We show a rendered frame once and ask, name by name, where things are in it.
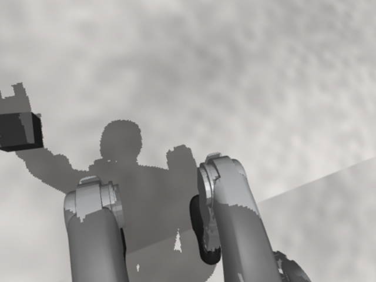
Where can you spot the small box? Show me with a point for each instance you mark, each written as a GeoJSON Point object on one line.
{"type": "Point", "coordinates": [20, 131]}

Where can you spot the right robot foot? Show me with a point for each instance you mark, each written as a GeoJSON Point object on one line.
{"type": "Point", "coordinates": [208, 257]}

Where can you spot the right robot hand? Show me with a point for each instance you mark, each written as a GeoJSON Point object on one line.
{"type": "Point", "coordinates": [292, 272]}

